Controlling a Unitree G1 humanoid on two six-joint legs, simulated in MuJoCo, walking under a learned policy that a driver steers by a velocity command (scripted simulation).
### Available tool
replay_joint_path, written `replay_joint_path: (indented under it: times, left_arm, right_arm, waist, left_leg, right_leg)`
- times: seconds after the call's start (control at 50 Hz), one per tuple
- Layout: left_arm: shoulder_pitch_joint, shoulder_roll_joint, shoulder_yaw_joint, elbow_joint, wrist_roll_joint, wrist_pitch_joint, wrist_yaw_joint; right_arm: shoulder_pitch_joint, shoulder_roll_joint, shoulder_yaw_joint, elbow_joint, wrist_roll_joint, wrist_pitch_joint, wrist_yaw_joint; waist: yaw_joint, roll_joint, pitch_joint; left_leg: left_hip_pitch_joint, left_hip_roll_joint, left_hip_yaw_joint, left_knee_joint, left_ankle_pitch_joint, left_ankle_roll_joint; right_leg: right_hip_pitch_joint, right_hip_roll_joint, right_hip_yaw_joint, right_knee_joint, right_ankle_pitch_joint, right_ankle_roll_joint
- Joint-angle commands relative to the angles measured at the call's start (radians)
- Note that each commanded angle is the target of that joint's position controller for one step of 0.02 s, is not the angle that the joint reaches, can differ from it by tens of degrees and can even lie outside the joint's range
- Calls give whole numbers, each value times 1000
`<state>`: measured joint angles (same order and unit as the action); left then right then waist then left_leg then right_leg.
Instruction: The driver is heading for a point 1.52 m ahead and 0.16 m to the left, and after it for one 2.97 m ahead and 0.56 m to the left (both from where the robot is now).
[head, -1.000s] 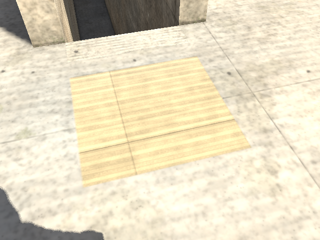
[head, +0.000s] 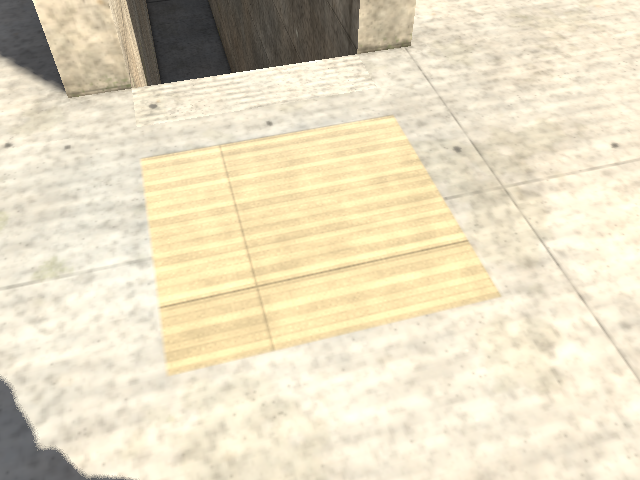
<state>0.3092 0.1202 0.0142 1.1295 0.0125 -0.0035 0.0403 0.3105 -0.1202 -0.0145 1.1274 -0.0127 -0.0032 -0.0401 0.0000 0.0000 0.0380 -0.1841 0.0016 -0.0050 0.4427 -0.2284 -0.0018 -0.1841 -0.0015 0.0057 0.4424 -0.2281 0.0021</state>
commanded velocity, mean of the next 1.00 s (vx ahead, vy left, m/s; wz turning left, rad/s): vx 0.15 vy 0.00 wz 0.00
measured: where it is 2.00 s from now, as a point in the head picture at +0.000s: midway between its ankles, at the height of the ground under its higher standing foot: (335, 394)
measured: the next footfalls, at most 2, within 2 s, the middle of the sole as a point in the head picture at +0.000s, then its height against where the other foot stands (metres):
left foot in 1.22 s outside the picture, level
right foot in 1.76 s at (380, 384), level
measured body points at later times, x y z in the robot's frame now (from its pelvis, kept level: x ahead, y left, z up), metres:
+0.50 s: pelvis +0.00 +0.00 +0.00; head +0.01 +0.00 +0.45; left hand -0.03 +0.21 -0.16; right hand -0.03 -0.21 -0.16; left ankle +0.01 +0.12 -0.74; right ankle +0.01 -0.12 -0.74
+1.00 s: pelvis +0.13 -0.03 -0.01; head +0.15 -0.04 +0.44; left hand +0.06 +0.20 -0.15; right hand +0.16 -0.27 -0.16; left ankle +0.09 +0.08 -0.67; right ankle +0.02 -0.11 -0.74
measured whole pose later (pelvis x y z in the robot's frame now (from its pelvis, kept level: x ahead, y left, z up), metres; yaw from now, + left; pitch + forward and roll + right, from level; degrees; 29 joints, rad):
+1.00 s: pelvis +0.13 -0.03 -0.01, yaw +0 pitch +1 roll +1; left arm 0.47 0.15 0.04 1.07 0.03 -0.10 0.01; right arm 0.30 -0.19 -0.07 1.03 -0.03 -0.07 0.02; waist 0.03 0.02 0.00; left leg -0.47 0.01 0.05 1.09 -0.39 0.08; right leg -0.03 0.04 0.00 0.39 -0.39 -0.05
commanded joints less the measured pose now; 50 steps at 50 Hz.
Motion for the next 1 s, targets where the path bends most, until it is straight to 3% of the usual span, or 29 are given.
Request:
replay_joint_path:
  times: [0.02, 0.48, 0.5, 0.54, 0.58, 0.6, 0.64, 0.68, 0.72, 0.78, 0.8, 0.82, 0.84, 0.86, 0.88, 0.9, 0.92, 0.96, 1.0]
  left_arm:
    - [72, 67, 8, -4, 0, -3, 2]
    - [98, 59, -2, 10, -1, -6, 1]
    - [109, 56, -3, 14, -1, -5, 1]
    - [111, 82, 8, 4, 1, 2, -1]
    - [109, 87, 14, -18, 7, 10, -7]
    - [108, 77, 13, -27, 7, 8, -9]
    - [108, 72, 15, -42, 8, -3, -11]
    - [101, 84, 21, -60, 6, -18, -18]
    - [71, 79, 22, -85, 4, -33, -24]
    - [12, 47, 16, -130, 16, -64, -38]
    - [5, 55, 18, -139, 19, -76, -42]
    - [40, 52, 19, -136, 16, -87, -46]
    - [138, 52, 21, -109, 8, -98, -47]
    - [286, 80, 32, -64, 2, -107, -42]
    - [442, 194, 66, -7, 1, -109, -32]
    - [505, 209, 73, 15, 3, -98, -28]
    - [448, 171, 61, -7, 15, -90, -28]
    - [338, 146, 46, -39, 30, -87, -29]
    - [290, 120, 30, -46, 18, -96, -26]
  right_arm:
    - [73, -68, -8, -4, 0, -3, -2]
    - [98, -59, 2, 10, 1, -6, -1]
    - [109, -56, 3, 14, 1, -5, -1]
    - [111, -83, -9, 4, -1, 3, 1]
    - [108, -88, -14, -17, -7, 11, 7]
    - [109, -78, -13, -26, -6, 9, 9]
    - [114, -77, -16, -39, -7, -2, 10]
    - [126, -96, -25, -49, -4, -15, 15]
    - [148, -114, -34, -53, 1, -25, 18]
    - [227, -167, -57, -28, 1, -34, 16]
    - [223, -170, -62, -30, 1, -36, 18]
    - [198, -173, -64, -38, 0, -38, 19]
    - [128, -167, -63, -60, 1, -42, 20]
    - [-8, -140, -55, -111, 7, -54, 21]
    - [-80, -72, -42, -166, 10, -77, 31]
    - [-109, -123, -52, -181, -28, -90, 37]
    - [-115, -131, -57, -174, -39, -91, 43]
    - [-131, -103, -54, -185, -14, -95, 60]
    - [-168, -90, -50, -211, -13, -81, 71]
  waist:
    - [0, 1, 53]
    - [0, 1, 54]
    - [0, 1, 32]
    - [0, 2, 54]
    - [0, 2, 123]
    - [-1, 3, 145]
    - [-3, 7, 130]
    - [-8, 18, 97]
    - [-21, 50, 103]
    - [-48, 166, 124]
    - [-44, 151, 140]
    - [-17, 142, 148]
    - [43, 124, 145]
    - [131, 18, 147]
    - [174, -272, 126]
    - [174, -256, 140]
    - [139, -109, 134]
    - [83, -61, 101]
    - [51, -92, 94]
  left_leg:
    - [-38, 67, -69, -91, 36, 31]
    - [-46, 69, -71, -92, 34, 30]
    - [-39, 61, -69, -101, -44, 31]
    - [-76, 28, -60, -78, -295, 52]
    - [-149, 24, -81, -68, -491, 80]
    - [-165, 30, -96, -62, -503, 88]
    - [-153, 45, -130, -53, -454, 100]
    - [-119, 59, -169, -66, -454, 118]
    - [-72, 85, -229, -106, -485, 142]
    - [43, 211, -418, -228, -523, 217]
    - [14, 228, -433, -232, -502, 230]
    - [-54, 221, -419, -200, -462, 231]
    - [-152, 186, -360, -134, -391, 210]
    - [-310, 95, -215, 24, -253, 158]
    - [-547, -59, 21, 380, -162, 96]
    - [-716, -40, 59, 589, -279, 92]
    - [-740, 6, 31, 681, -268, 96]
    - [-722, 42, 27, 722, -179, 93]
    - [-676, 42, 54, 667, -109, 81]
  right_leg:
    - [-38, -67, 69, -90, 39, -31]
    - [-46, -69, 71, -91, 36, -30]
    - [-39, -61, 68, -100, -42, -31]
    - [-77, -27, 58, -76, -293, -52]
    - [-151, -22, 77, -64, -488, -80]
    - [-169, -27, 91, -56, -498, -87]
    - [-167, -37, 115, -37, -441, -95]
    - [-164, -33, 126, -20, -417, -103]
    - [-201, -12, 103, 24, -385, -100]
    - [-292, 40, -28, 183, -209, -83]
    - [-268, 33, -42, 168, -199, -89]
    - [-183, 30, -39, 118, -201, -99]
    - [-42, 24, -15, 50, -194, -110]
    - [146, -29, 115, -64, -229, -139]
    - [391, -205, 424, -199, -178, -197]
    - [466, -344, 560, -197, 114, -237]
    - [452, -331, 484, -153, 249, -241]
    - [398, -286, 365, -171, 340, -227]
    - [335, -231, 263, -217, 400, -199]
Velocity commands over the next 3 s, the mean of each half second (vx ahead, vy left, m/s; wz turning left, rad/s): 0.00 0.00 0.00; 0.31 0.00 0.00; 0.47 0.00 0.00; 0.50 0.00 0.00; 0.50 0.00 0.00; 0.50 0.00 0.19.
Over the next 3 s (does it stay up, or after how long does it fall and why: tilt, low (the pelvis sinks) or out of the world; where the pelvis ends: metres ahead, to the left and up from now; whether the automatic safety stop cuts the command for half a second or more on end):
stays up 1.24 -0.03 -0.01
